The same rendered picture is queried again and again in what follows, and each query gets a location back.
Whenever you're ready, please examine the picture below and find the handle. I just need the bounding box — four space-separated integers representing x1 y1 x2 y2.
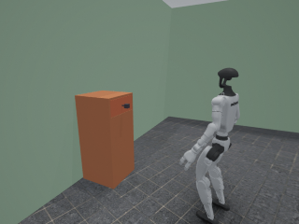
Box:
122 104 130 109

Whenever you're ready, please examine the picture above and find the cabinet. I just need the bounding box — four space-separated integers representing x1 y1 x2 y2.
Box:
75 91 135 189

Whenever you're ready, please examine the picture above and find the humanoid robot torso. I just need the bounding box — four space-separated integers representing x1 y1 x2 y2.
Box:
212 92 238 154

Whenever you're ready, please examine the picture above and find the drawer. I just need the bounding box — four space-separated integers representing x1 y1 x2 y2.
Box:
110 95 132 118

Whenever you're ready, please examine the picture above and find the right robot upper arm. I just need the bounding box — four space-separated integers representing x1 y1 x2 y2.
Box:
235 93 240 120

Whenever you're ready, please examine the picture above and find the left robot upper arm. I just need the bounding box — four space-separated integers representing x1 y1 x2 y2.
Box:
209 96 225 133

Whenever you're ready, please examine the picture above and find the robot right foot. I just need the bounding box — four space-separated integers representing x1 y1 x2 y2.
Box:
212 197 230 211

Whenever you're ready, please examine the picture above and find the left robot hand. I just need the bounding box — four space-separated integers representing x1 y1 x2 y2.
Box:
179 150 197 171

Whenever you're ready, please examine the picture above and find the robot left forearm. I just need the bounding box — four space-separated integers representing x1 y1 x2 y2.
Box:
192 123 216 155

